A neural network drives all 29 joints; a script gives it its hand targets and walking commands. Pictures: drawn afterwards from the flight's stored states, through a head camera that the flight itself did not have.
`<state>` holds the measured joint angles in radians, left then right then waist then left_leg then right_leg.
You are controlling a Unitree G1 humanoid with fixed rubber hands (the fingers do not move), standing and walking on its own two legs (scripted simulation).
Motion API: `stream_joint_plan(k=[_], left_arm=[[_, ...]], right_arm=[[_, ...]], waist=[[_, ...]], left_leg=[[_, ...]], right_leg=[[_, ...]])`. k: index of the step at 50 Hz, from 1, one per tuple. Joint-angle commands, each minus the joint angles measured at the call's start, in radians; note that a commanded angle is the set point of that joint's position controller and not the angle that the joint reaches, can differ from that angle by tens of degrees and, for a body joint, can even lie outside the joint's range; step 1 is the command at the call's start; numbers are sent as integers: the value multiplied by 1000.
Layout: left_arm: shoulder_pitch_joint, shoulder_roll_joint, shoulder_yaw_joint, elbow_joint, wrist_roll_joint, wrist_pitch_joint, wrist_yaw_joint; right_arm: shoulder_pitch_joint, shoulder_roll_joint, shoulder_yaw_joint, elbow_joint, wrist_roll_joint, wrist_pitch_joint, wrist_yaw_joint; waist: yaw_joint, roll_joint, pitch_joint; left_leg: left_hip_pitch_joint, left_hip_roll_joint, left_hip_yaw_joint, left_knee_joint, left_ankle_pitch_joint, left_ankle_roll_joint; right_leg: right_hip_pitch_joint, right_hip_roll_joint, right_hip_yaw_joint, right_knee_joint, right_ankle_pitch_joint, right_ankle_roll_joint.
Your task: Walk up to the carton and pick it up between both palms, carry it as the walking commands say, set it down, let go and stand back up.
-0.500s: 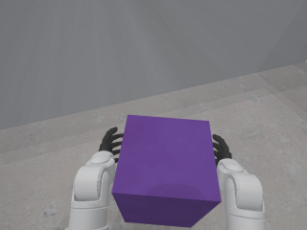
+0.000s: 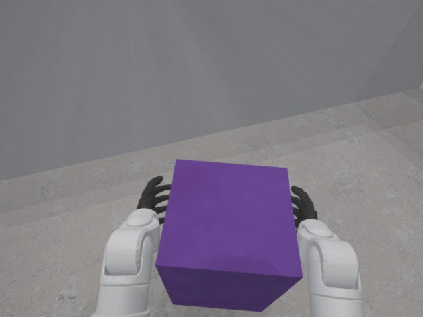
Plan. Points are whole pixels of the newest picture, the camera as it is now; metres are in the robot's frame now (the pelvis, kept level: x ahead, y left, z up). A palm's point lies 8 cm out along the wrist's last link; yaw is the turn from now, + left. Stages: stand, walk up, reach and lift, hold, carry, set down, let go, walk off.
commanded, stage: carry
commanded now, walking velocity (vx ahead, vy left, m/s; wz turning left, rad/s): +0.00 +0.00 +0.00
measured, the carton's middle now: (223, 243) +0.25 +0.00 +0.00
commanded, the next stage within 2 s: none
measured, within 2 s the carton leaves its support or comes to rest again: neither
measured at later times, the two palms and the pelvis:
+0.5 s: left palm (149, 218) +0.27 +0.14 +0.07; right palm (304, 229) +0.26 -0.14 +0.06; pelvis +0.00 +0.00 +0.00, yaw +0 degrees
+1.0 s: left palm (150, 219) +0.27 +0.14 +0.06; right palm (302, 230) +0.26 -0.14 +0.05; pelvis +0.00 +0.00 +0.00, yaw +0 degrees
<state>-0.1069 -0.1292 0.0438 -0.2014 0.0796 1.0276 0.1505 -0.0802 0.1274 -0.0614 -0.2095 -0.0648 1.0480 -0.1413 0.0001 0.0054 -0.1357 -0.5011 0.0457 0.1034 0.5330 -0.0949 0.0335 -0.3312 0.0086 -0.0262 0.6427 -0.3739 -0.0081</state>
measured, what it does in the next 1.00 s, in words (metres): stands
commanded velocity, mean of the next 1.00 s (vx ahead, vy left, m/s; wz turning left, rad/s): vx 0.00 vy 0.00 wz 0.00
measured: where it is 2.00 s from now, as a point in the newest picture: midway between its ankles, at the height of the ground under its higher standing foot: outside the picture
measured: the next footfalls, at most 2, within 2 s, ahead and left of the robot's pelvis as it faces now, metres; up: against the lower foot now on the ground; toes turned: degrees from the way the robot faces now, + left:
none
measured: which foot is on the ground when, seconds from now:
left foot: down 0.00-1.00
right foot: down 0.00-1.00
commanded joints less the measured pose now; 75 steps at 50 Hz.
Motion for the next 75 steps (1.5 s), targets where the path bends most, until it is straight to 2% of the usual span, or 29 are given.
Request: stream_joint_plan(k=[1,2,3,4,6,12,17,20,21,22,25,29,31,44,46,49,50,51,52,55,57,62,66,67,70,72,73,74,75], left_arm=[[-430,-811,-475,-18,-185,-51,-151],[-451,-923,-586,-222,-279,-44,-153],[-405,-773,-430,84,-160,-61,-160],[-448,-898,-566,-224,-270,-57,-149],[-448,-810,-471,12,-187,-75,-163],[-464,-861,-537,-198,-264,-70,-143],[-380,-803,-440,78,-163,-74,-167],[-474,-897,-551,-206,-274,-73,-154],[-413,-784,-431,92,-140,-83,-170],[-489,-914,-561,-223,-276,-85,-156],[-446,-769,-435,78,-157,-107,-174],[-499,-876,-546,-200,-266,-110,-163],[-431,-764,-428,78,-159,-123,-175],[-472,-873,-542,-130,-242,-132,-174],[-413,-779,-444,133,-141,-119,-185],[-483,-856,-517,-54,-212,-149,-184],[-408,-780,-417,179,-126,-152,-195],[-544,-883,-556,-172,-282,-161,-176],[-429,-811,-454,92,-165,-147,-192],[-467,-860,-522,-105,-238,-147,-179],[-433,-787,-431,158,-130,-155,-195],[-506,-842,-508,-90,-230,-176,-183],[-436,-813,-452,104,-151,-172,-198],[-486,-890,-531,-107,-235,-168,-188],[-420,-764,-409,140,-141,-160,-185],[-483,-878,-527,-103,-241,-167,-186],[-422,-782,-421,152,-130,-174,-196],[-502,-849,-502,-103,-235,-173,-178],[-414,-795,-430,146,-134,-164,-190]], right_arm=[[-517,783,539,-56,224,-63,176],[-546,884,651,-275,304,-59,169],[-488,744,486,38,181,-72,176],[-579,878,654,-285,315,-71,169],[-503,789,514,-9,202,-89,183],[-550,835,591,-236,285,-91,159],[-521,756,514,-25,196,-101,178],[-569,865,613,-264,293,-91,167],[-511,761,495,50,178,-103,190],[-613,874,635,-301,309,-106,173],[-477,759,475,82,164,-116,191],[-569,874,613,-223,294,-125,181],[-528,755,487,37,184,-145,190],[-555,850,596,-177,268,-153,195],[-486,753,478,101,159,-145,200],[-533,840,562,-65,232,-166,205],[-531,754,483,108,157,-179,211],[-627,855,605,-243,295,-181,190],[-524,779,511,26,184,-170,202],[-562,831,581,-160,260,-166,191],[-499,765,473,134,150,-176,215],[-579,830,563,-111,248,-191,199],[-556,776,509,26,184,-198,215],[-615,865,604,-174,273,-189,204],[-531,732,465,63,165,-186,196],[-575,844,576,-160,256,-191,196],[-518,771,491,114,161,-191,212],[-610,821,568,-162,263,-192,190],[-503,772,486,104,166,-185,207]], waist=[[3,18,-231],[2,-21,-269],[3,-19,-270],[5,-44,-253],[2,-26,-285],[3,-9,-297],[0,-34,-253],[1,-75,-279],[-3,-33,-259],[-3,-56,-270],[-2,-33,-298],[-1,-50,-294],[-1,-37,-280],[0,-39,-259],[-1,11,-249],[-4,-34,-290],[-4,-36,-268],[-4,-55,-277],[-4,-40,-262],[-3,-38,-263],[-4,11,-264],[-3,-53,-282],[-4,-12,-291],[-3,-68,-278],[-4,-38,-275],[-5,-57,-299],[-5,-66,-287],[-3,-65,-274],[-2,5,-251]], left_leg=[[261,105,-186,-112,-225,-15],[282,114,-181,-100,-210,-11],[293,115,-182,-103,-186,-15],[264,108,-178,-81,-185,-9],[301,112,-168,-83,-144,-13],[301,107,-170,-62,-64,8],[261,95,-166,-62,-145,5],[267,96,-165,-62,-139,-1],[272,97,-155,-54,-134,1],[269,96,-149,-44,-92,-3],[309,109,-157,-40,6,1],[295,101,-152,-43,-72,0],[292,103,-156,-42,-91,7],[266,113,-184,-87,-158,4],[278,114,-186,-100,-158,0],[306,98,-148,-62,-127,-3],[300,100,-148,-41,-87,6],[299,95,-138,-37,-88,0],[297,89,-143,-43,-60,-2],[276,101,-155,-50,-86,8],[297,102,-159,-70,-72,3],[291,99,-144,-34,-66,6],[306,98,-161,-66,-134,6],[297,95,-154,-51,-142,9],[303,99,-152,-38,-65,9],[302,94,-141,-23,-61,12],[309,99,-141,-29,-41,9],[292,95,-131,-22,-54,5],[283,92,-150,-45,-56,11]], right_leg=[[-47,-81,86,-164,-50,-47],[-33,-85,89,-173,-43,-55],[-19,-80,73,-163,0,-45],[-21,-90,89,-173,-6,-50],[-4,-95,90,-169,40,-49],[3,-94,80,-133,89,-35],[-11,-94,84,-162,43,-39],[3,-96,85,-171,35,-44],[-15,-102,98,-188,52,-47],[6,-107,89,-169,108,-40],[19,-107,80,-144,199,-31],[16,-103,83,-148,132,-33],[2,-101,82,-153,120,-33],[-13,-87,74,-165,27,-40],[-22,-87,74,-162,29,-35],[-5,-107,93,-184,65,-42],[-8,-110,100,-177,158,-32],[-3,-113,99,-180,152,-34],[0,-109,89,-171,165,-28],[1,-105,90,-168,131,-33],[-11,-105,88,-158,113,-36],[6,-115,100,-174,177,-35],[-4,-96,83,-169,48,-36],[-15,-97,90,-195,42,-40],[-8,-114,91,-169,154,-27],[21,-107,88,-161,170,-37],[12,-115,90,-164,197,-26],[6,-122,97,-172,198,-26],[-17,-113,92,-162,153,-31]])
